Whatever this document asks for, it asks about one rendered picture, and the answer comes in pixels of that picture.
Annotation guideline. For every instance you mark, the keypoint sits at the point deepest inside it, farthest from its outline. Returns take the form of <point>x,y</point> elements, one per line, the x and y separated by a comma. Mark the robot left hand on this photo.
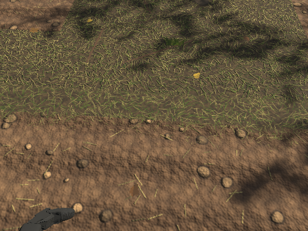
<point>46,218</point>

